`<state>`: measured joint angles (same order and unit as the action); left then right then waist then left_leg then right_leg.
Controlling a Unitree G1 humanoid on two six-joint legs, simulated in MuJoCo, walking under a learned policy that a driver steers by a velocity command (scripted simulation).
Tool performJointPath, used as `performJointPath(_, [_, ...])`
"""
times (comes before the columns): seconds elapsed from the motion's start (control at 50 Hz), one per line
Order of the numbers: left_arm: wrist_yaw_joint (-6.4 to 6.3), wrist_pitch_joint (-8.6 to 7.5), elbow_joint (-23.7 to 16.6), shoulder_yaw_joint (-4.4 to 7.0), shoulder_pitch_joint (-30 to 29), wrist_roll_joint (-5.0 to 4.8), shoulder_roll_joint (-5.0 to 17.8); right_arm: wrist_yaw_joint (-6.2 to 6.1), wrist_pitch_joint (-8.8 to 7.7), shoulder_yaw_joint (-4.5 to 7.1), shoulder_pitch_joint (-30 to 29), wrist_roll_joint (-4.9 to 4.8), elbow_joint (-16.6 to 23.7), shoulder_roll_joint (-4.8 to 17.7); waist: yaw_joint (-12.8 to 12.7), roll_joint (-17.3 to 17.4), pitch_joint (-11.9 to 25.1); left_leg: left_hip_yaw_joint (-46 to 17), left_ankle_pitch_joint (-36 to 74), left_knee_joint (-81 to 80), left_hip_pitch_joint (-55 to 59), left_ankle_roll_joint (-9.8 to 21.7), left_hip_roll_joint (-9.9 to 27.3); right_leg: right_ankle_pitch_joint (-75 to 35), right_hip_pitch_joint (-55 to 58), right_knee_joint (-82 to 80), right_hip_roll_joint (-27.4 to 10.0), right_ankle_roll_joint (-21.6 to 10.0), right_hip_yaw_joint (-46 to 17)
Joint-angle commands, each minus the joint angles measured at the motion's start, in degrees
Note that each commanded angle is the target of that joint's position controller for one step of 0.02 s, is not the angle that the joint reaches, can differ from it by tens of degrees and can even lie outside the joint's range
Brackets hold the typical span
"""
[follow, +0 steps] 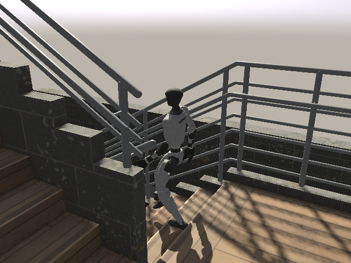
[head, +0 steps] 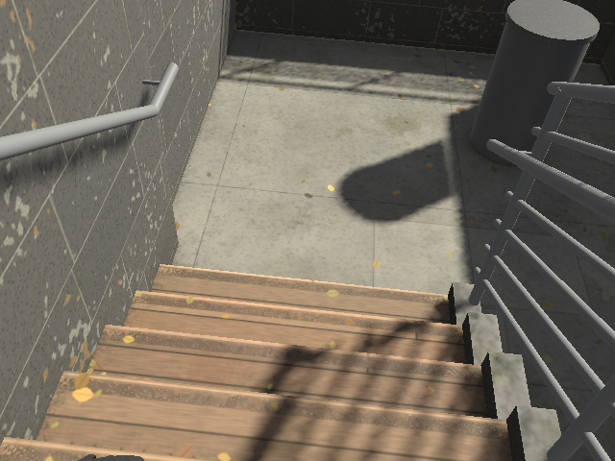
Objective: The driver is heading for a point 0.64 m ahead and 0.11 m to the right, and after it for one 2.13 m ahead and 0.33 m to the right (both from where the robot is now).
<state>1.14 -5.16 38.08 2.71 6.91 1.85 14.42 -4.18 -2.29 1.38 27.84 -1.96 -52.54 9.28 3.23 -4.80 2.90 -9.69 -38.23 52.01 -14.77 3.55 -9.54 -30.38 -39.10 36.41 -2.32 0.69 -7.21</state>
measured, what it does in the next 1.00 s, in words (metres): goes down: right foot 0.18 m lower, then left foot 0.18 m lower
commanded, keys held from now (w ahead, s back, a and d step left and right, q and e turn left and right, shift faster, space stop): w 0.54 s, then w+e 0.20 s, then e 0.26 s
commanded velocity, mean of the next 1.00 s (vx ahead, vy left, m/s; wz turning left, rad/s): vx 0.45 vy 0.00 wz -0.08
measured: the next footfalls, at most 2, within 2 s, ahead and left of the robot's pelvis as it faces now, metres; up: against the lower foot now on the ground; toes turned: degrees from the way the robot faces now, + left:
right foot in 0.12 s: +0.21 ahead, -0.12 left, -0.18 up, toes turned +5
left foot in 0.66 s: +0.53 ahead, +0.10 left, -0.35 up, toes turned -4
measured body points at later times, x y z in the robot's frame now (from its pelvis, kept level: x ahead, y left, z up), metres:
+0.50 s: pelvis +0.27 -0.04 -0.16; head +0.28 -0.05 +0.29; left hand +0.18 +0.19 -0.30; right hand +0.46 -0.26 -0.26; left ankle +0.48 +0.15 -0.83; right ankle +0.17 -0.12 -0.85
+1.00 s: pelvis +0.52 +0.00 -0.32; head +0.53 +0.01 +0.13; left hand +0.68 +0.24 -0.44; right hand +0.44 -0.23 -0.46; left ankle +0.49 +0.10 -1.03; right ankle +0.62 -0.19 -0.95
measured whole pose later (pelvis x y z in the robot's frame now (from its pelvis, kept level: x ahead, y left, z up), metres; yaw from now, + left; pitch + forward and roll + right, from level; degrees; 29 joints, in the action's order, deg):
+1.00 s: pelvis +0.52 +0.00 -0.32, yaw -10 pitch +1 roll +2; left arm -1.3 1.6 43.1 4.3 14.2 -0.1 14.5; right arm -2.0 -2.9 0.8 25.2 0.5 -56.0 10.2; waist 1.0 -3.2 0.8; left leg 7.4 -25.6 39.6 -15.1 2.6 -1.3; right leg -3.6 -48.4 68.4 -0.9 -0.4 -10.3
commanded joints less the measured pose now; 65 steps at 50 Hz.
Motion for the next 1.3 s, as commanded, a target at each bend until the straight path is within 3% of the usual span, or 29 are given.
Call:
performJointPath(0.02, [0.0, 0.87, -5.9, 0.37, -3.0, -1.71, 1.4, -0.61, 0.61, 1.88, 1.1, -0.25, 2.7, 7.5, -0.2, 11.0, -6.5, -10.1, 22.0, -4.3, -10.8, 8.0, 7.2, 3.5, 13.6, -8.8, 1.7, -0.1, 1.3])
performJointPath(0.1, [-0.19, 2.02, 3.1, 3.35, 19.4, -1.78, 5.1, -0.43, 1.12, 1.47, -1.7, -0.35, 1.7, 7.1, -8.5, 8.7, -4.3, -8.9, 35.6, 23.7, -1.4, 5.0, 7.1, 7.5, 27.7, -21.7, -4.0, -3.3, 3.0])
performJointPath(0.12, [-0.02, 2.61, 7.3, 3.66, 30.2, -1.4, 4.5, 1.45, 0.27, 1.84, -0.7, -0.82, -0.1, 6.6, -13.4, 2.0, -0.7, -5.2, 20.1, 46.5, -13.4, 2.6, 1.7, 7.7, 43.9, -18.3, -7.2, -7.1, -0.6])
performJointPath(0.14, [0.99, 2.44, 10.7, 1.25, 37.1, -0.46, 2.8, 3.15, -0.92, 0.73, 6.7, -0.04, -0.6, 0.0, -10.6, -13.6, 5.0, -6.3, -16.7, 70.0, -37.6, 0.6, -5.6, -12.4, 64.4, 7.4, -11.5, -10.8, -3.7])
performJointPath(0.16, [1.2, 3.32, 10.7, 1.5, 36.0, -1.73, 5.2, 3.64, -1.92, 0.2, 11.7, -1.64, 1.2, 2.5, -7.7, -23.6, 8.7, -7.3, -15.8, 78.5, -47.1, -1.2, -2.4, -9.7, 67.3, 7.3, -14.5, -13.0, -13.0])
performJointPath(0.2, [1.39, 3.21, 10.4, 2.68, 27.8, -3.5, 7.5, 2.07, -1.21, 1.5, 0.4, -3.23, 5.8, 9.3, -5.6, -9.0, 5.9, -0.9, 3.0, 64.0, -51.9, -0.8, 5.3, 46.9, 53.1, -13.6, -19.6, -20.2, -30.3])
performJointPath(0.22, [1.33, 3.11, 9.6, 1.67, 21.2, -2.6, 4.7, 0.68, 0.65, 2.0, -7.5, -3.07, 7.6, 10.3, -4.0, 3.0, -3.2, 1.5, 9.4, 60.5, -50.4, -0.2, 8.0, 61.0, 38.9, -20.1, -20.2, -19.4, -34.3])
performJointPath(0.26, [0.86, 0.84, 7.9, -0.8, 11.5, -1.48, -0.1, 0.25, 1.63, 2.8, -9.1, -1.58, 7.6, 10.5, 1.8, 8.5, -11.5, -3.8, 25.2, 43.0, -42.0, 1.3, 12.7, 56.2, 16.6, -16.2, -13.2, -13.3, -27.1])
performJointPath(0.3, [-1.09, -0.57, 10.0, -0.44, 14.1, -1.81, 1.2, 1.33, 0.26, 2.87, -9.9, 1.12, 8.3, 8.6, 1.5, 2.6, -10.8, -0.4, 38.3, 20.1, -33.7, -0.9, 14.7, 36.7, 9.3, -14.9, -5.5, -9.7, -12.0])
performJointPath(0.34, [-2.94, 0.56, 14.2, -0.34, 21.0, -1.58, 1.8, 2.27, 0.21, 1.26, -15.0, 3.31, 11.2, 1.9, -0.9, -3.6, -5.2, 3.7, 43.5, 13.1, -28.8, -3.8, 14.3, 16.6, 14.4, -12.9, -5.6, -12.2, -12.8])
performJointPath(0.4, [-3.94, 0.08, 15.8, 0.36, 26.9, -3.53, 2.4, 4.12, -0.54, 2.37, -17.6, 1.63, 11.4, 6.5, -2.3, 3.7, -2.9, -0.2, 56.6, 3.9, -37.9, -1.1, 14.7, 25.9, 28.1, -3.4, -5.6, -11.4, -12.3])
performJointPath(0.48, [-5.5, 1.48, 14.9, -0.6, 27.6, -2.89, -0.1, 6.67, -2.02, 1.14, -27.5, 3.72, 13.9, 3.0, -7.4, 2.3, -5.5, 7.0, 78.2, -19.6, -15.9, -1.6, 9.3, 43.3, 14.2, 0.2, 1.0, -8.6, -3.7])
performJointPath(0.6, [-4.93, 4.56, 14.8, 0.24, 27.8, -3.56, -0.3, 7.32, -1.8, 0.48, -31.0, 1.19, 18.4, 3.0, -11.3, 2.3, -7.9, 3.3, 57.5, -30.2, -21.0, -2.1, 11.4, 39.7, 28.5, 18.1, -0.2, -12.9, -13.4])
performJointPath(0.66, [-4.71, 4.69, 17.3, 0.13, 24.8, -2.94, 1.0, 6.6, -1.82, 3.69, -3.6, 1.88, 8.3, 7.6, 0.3, 4.9, -1.0, 5.6, 65.3, -36.3, 11.4, 0.8, 15.0, 41.6, 16.9, 44.1, 4.4, -9.9, -10.2])
performJointPath(0.68, [-3.2, 3.86, 18.0, -0.09, 26.7, -3.53, -1.2, 6.73, -1.45, 3.9, 9.4, 2.82, 3.6, 9.1, 4.5, 12.8, 4.5, 1.7, 80.5, -23.7, 32.9, 4.1, 20.6, 66.7, 0.4, 65.8, 11.0, -6.6, -6.0])
performJointPath(0.7, [-2.45, 3.13, 17.1, -0.6, 36.4, -5.6, -2.0, 7.41, -1.36, 3.17, 10.7, 2.52, 2.8, 10.9, 1.1, 22.0, 11.9, -7.3, 84.7, -7.7, 49.0, 10.9, 29.7, 86.1, -16.3, 85.3, 12.3, -3.0, -7.7])
performJointPath(0.74, [-2.76, 2.7, 9.9, -0.49, 27.1, -6.55, 2.7, 7.35, -0.13, 4.39, 6.9, -0.44, 2.0, 13.6, 1.3, 19.8, 13.5, -20.2, 32.4, -23.4, 40.6, 17.0, 35.8, 72.4, -26.7, 79.9, 4.9, -0.7, -3.1])
performJointPath(0.76, [-4.21, 4.3, 8.7, 0.14, 18.9, -6.11, 3.9, 6.71, 0.45, 2.83, 0.5, 1.37, 2.6, 8.9, 0.3, 5.3, 3.6, -21.6, 13.7, -33.5, 23.8, 15.5, 33.6, 62.6, -23.7, 78.1, 3.1, -1.4, 0.8])
performJointPath(0.8, [-5.8, 6.84, 9.3, 1.45, 18.2, -4.81, 4.5, 6.32, -2.03, 0.67, -11.7, 2.74, 4.8, 4.1, -5.7, 0.7, -7.9, -16.6, 29.6, -29.8, -3.2, 12.2, 30.8, 46.6, -13.9, 62.0, -0.1, -2.0, -7.4])
performJointPath(0.84, [-5.75, 5.88, 9.5, 2.63, 20.3, -3.4, 3.4, 5.32, -3.66, 0.06, -13.7, 2.56, 4.2, 3.6, -8.3, 7.8, -8.5, 0.1, 47.5, -28.9, -12.9, 6.3, 21.8, 37.7, -5.8, 42.6, 0.4, -1.5, -5.7])
performJointPath(0.88, [-4.36, 5.28, 6.5, 1.32, 15.5, -1.59, -1.6, 3.28, -2.79, 0.33, -9.2, 4.26, 0.3, 5.9, -7.4, 12.7, -4.1, 2.1, 65.6, -26.8, -8.6, 8.5, 22.7, 33.5, -4.2, 33.5, -0.6, -0.2, -2.7])
performJointPath(0.92, [-2.53, 5.59, 6.2, 1.03, 18.0, -1.85, -0.8, 2.54, -2.11, 0.49, -8.9, 4.7, 0.7, 9.3, -8.6, 10.8, 2.2, 2.2, 71.5, -22.7, -4.2, 10.1, 25.4, 27.1, -2.0, 37.9, -0.4, 0.1, -1.1])
performJointPath(0.98, [-1.91, 6.69, 0.1, 1.75, 5.9, -1.84, 1.4, 1.2, -1.25, 0.81, -1.7, 1.33, -0.5, 7.8, -2.6, 9.2, -1.6, 0.8, 53.8, -19.5, 9.7, 7.8, 26.5, 22.3, -19.3, 30.8, -0.2, -1.7, -8.7])
performJointPath(1.04, [-1.29, 7.26, -3.6, 1.69, 0.9, -1.72, 1.1, 0.73, -0.41, 1.31, 1.6, 2.54, -0.3, 7.8, -1.0, 9.7, -4.3, 1.0, 51.4, -17.2, 12.9, 7.0, 27.8, 24.8, -24.6, 29.6, 0.6, -2.1, -8.4])
performJointPath(1.08, [0.42, 6.81, -5.0, 1.1, -2.0, -0.65, 1.1, -1.35, 0.68, 1.08, -3.9, 2.55, 3.2, 8.0, -0.9, 5.5, -6.3, 11.8, 37.4, -12.9, -0.5, 3.0, 21.7, 2.3, -9.0, 8.6, 1.3, -0.7, -1.5])
performJointPath(1.18, [3.29, 7.27, -5.9, 1.17, -5.5, -3.74, 1.0, -1.26, 1.63, 2.13, -3.2, 0.61, 4.4, 10.0, 3.5, 7.4, -9.2, 14.0, 20.4, -3.6, -5.3, 0.6, 23.0, -1.3, 8.8, -11.5, -0.2, 0.0, 2.3])
performJointPath(1.22, [3.2, 6.45, -3.3, 1.89, -1.1, -3.68, 1.8, -0.69, 2.22, 2.96, -3.3, 0.53, 3.9, 11.9, 1.7, 7.1, -7.9, 10.0, 24.9, 2.5, -3.6, 1.1, 25.4, 6.4, 14.8, -15.2, -0.6, -1.1, 3.3])
performJointPath(1.26, [1.52, 5.26, 4.5, 3.93, 15.7, -3.05, 5.1, 1.12, 1.78, 2.64, -3.5, 0.14, 2.9, 11.5, -6.8, 0.7, -1.3, 14.5, 26.0, 23.6, -5.9, -1.2, 19.8, 0.3, 35.7, -21.3, 2.9, -2.7, 8.1])
performJointPath(1.3, [2.09, 4.45, 6.6, 4.3, 21.9, -0.16, 15.0, 2.54, 0.17, 1.45, 6.9, 0.9, 3.0, 4.8, -4.4, -13.9, 11.5, 11.4, -24.2, 70.5, -38.5, -10.8, 11.4, -55.1, 67.4, 4.4, -15.5, -15.8, -9.3])
Keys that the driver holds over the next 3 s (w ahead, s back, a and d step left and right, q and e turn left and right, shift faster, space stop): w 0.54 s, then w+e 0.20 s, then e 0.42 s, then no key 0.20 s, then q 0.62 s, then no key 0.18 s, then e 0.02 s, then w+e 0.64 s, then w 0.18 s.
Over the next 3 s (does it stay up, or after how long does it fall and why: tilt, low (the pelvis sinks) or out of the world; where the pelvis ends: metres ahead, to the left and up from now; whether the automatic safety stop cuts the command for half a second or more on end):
stays up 0.87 -0.07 -0.50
